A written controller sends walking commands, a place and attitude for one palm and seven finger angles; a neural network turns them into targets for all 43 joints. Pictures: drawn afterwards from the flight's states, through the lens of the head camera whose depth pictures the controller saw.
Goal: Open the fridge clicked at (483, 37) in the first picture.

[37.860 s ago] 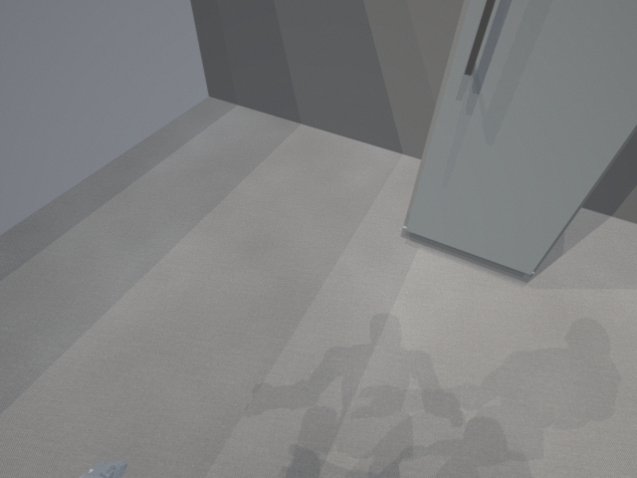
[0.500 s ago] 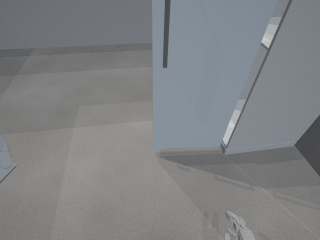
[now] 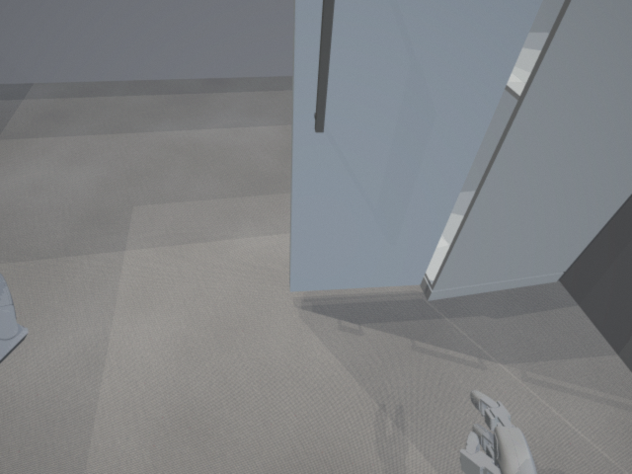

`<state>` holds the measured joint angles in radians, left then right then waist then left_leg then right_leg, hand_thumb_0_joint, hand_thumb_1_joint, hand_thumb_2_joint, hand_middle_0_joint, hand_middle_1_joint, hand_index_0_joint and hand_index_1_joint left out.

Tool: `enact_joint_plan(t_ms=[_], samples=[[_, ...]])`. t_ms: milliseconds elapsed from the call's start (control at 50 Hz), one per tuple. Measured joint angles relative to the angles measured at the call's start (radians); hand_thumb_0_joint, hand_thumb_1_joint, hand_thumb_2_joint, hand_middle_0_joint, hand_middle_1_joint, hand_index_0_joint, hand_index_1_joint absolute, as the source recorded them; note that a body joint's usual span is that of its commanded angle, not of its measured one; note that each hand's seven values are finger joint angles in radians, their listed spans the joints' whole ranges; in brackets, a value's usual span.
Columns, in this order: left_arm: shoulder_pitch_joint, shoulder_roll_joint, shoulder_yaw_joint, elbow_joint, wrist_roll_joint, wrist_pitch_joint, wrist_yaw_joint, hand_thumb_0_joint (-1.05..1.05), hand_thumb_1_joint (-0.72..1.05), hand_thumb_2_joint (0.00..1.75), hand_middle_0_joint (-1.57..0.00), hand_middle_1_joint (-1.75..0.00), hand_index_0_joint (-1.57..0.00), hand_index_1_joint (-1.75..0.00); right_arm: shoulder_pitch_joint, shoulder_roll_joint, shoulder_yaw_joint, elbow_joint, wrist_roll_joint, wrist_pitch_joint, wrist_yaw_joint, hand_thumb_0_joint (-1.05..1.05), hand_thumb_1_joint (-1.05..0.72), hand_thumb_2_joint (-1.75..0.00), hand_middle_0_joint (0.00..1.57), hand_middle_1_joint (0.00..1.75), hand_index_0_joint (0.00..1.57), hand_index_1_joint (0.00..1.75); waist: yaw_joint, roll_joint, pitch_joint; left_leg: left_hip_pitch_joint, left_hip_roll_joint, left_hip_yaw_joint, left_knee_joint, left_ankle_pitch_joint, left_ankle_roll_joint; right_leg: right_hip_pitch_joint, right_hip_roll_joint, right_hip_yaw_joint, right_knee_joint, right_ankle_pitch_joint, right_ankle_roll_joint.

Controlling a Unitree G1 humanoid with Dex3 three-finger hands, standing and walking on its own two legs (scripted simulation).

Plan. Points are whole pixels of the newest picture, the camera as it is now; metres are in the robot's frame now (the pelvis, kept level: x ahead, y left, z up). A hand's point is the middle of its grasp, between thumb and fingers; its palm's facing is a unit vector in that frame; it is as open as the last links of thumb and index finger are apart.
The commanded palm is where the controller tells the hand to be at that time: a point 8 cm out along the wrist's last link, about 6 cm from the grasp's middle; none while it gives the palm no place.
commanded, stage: stop stepping back and stand still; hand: left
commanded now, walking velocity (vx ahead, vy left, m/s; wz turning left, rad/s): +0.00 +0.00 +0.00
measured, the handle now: (326, 9) +0.83 +0.03 +0.26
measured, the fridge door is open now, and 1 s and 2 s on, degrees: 85 85 85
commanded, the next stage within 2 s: let the arm hang, fingers relaxed in 0.44 s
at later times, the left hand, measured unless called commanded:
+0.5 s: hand out of the picture +0.17 +0.29 +0.16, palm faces +0.46 -0.78 -0.43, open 7.4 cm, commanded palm +0.11 +0.32 +0.18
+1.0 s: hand out of the picture -0.05 +0.21 -0.18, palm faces -0.02 -0.98 -0.18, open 7.3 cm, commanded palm none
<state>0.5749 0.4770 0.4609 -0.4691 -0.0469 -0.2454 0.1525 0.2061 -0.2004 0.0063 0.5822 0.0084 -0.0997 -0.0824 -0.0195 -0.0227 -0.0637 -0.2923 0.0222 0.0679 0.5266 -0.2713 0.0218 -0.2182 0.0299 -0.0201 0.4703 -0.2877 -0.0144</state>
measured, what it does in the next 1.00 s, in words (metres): stands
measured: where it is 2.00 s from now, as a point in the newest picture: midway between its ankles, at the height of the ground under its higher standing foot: outside the picture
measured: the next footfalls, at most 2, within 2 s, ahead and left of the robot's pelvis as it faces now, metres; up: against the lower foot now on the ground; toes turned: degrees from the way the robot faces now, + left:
none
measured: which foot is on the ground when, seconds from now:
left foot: down 0.00-1.00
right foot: down 0.00-1.00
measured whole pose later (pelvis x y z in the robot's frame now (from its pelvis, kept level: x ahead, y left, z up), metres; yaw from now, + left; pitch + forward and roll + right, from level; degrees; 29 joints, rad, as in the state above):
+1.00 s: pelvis -0.04 +0.01 +0.00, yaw +2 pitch +0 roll -1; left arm 0.30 0.27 -0.03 1.01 0.02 0.03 -0.01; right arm 0.23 -0.29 0.00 1.02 -0.01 0.03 0.00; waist 0.01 -0.05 0.07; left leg -0.30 -0.01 0.04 0.49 -0.19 0.04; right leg -0.21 0.01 -0.05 0.44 -0.23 -0.01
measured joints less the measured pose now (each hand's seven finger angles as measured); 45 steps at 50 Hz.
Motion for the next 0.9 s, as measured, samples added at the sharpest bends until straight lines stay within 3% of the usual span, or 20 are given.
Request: enact_joint_plan(t_ms=[200, 280, 420, 540, 580, 640, 700, 800, 900], samples=[[-0.072, -0.137, -0.104, 0.091, 0.02, 0.053, 0.002, 0.01, 0.89, 0.9, -0.21, -0.3, -0.21, -0.31, 0.055, 0.005, 0.022, 0.064, -0.01, -0.005, -0.006, 0.01, -0.9, -0.9, 0.2, 0.3, 0.21, 0.3, 0.044, 0.016, 0.007, -0.003, -0.017, -0.008, -0.02, 0.039, 0.018, 0.0, -0.016, -0.01, -0.015, 0.031, 0.013], [-0.085, -0.126, -0.108, 0.063, 0.032, 0.038, 0.002, 0.02, 0.88, 0.9, -0.21, -0.3, -0.21, -0.31, 0.053, 0.016, 0.026, 0.069, -0.018, -0.017, -0.005, 0.01, -0.9, -0.9, 0.2, 0.3, 0.21, 0.3, 0.038, 0.007, 0.017, -0.007, -0.018, -0.012, -0.025, 0.051, 0.02, 0.0, -0.017, -0.015, -0.024, 0.044, 0.013], [-0.074, -0.076, -0.059, 0.062, 0.029, 0.006, 0.005, 0.01, 0.88, 0.9, -0.22, -0.3, -0.21, -0.31, 0.041, 0.015, 0.021, 0.054, -0.018, -0.03, 0.001, 0.01, -0.9, -0.9, 0.2, 0.3, 0.21, 0.3, 0.019, 0.016, 0.014, -0.01, -0.021, -0.008, -0.04, 0.062, 0.024, -0.004, -0.019, -0.011, -0.04, 0.058, 0.018], [-0.058, -0.092, -0.067, 0.092, 0.023, 0.017, 0.002, 0.01, 0.89, 0.9, -0.21, -0.3, -0.21, -0.31, 0.034, 0.0, 0.013, 0.056, -0.012, -0.028, 0.002, 0.01, -0.9, -0.9, 0.2, 0.3, 0.21, 0.3, 0.026, 0.021, 0.008, -0.01, -0.023, -0.002, -0.042, 0.059, 0.028, -0.004, -0.021, -0.005, -0.045, 0.059, 0.023], [-0.124, -0.087, -0.139, 0.231, 0.038, 0.02, -0.031, 0.01, 0.89, 0.9, -0.21, -0.3, -0.2, -0.3, 0.015, -0.027, 0.001, 0.112, -0.005, -0.055, 0.042, 0.01, -0.9, -0.9, 0.2, 0.3, 0.21, 0.3, 0.034, 0.035, 0.004, -0.031, -0.029, -0.012, -0.019, 0.054, 0.031, -0.02, -0.028, -0.017, -0.021, 0.048, 0.025], [-0.251, -0.106, -0.281, 0.559, 0.055, 0.174, -0.1, 0.0, 0.89, 0.9, -0.2, -0.3, -0.2, -0.3, -0.042, -0.088, -0.001, 0.176, -0.007, 0.01, 0.084, 0.01, -0.9, -0.9, 0.2, 0.3, 0.21, 0.3, 0.039, 0.069, 0.008, -0.056, -0.043, -0.012, 0.019, 0.044, 0.041, -0.055, -0.044, -0.018, 0.041, 0.022, 0.031], [-0.31, -0.15, -0.394, 0.862, 0.068, 0.27, -0.139, 0.0, 0.9, 0.9, -0.2, -0.3, -0.19, -0.3, -0.084, -0.113, -0.003, 0.208, -0.016, 0.056, 0.095, 0.01, -0.9, -0.9, 0.2, 0.3, 0.21, 0.3, 0.018, 0.08, 0.036, -0.062, -0.051, -0.001, 0.039, 0.038, 0.047, -0.076, -0.053, -0.007, 0.089, 0.004, 0.036], [-0.304, -0.228, -0.496, 1.177, 0.075, 0.301, -0.164, 0.01, 0.9, 0.9, -0.2, -0.3, -0.2, -0.3, -0.063, -0.103, 0.001, 0.263, -0.028, 0.094, 0.103, 0.01, -0.9, -0.9, 0.2, 0.29, 0.21, 0.3, 0.0, 0.019, 0.089, -0.045, -0.049, 0.002, 0.02, 0.051, 0.038, -0.069, -0.052, -0.004, 0.091, 0.006, 0.026], [-0.281, -0.246, -0.507, 1.365, 0.069, 0.292, -0.159, 0.01, 0.93, 0.9, -0.21, -0.3, -0.2, -0.3, -0.008, -0.086, 0.002, 0.354, -0.028, 0.12, 0.099, 0.01, -0.9, -0.9, 0.2, 0.29, 0.21, 0.3, 0.012, -0.036, 0.126, -0.028, -0.036, -0.016, -0.012, 0.069, 0.026, -0.037, -0.036, -0.022, 0.034, 0.033, 0.014]])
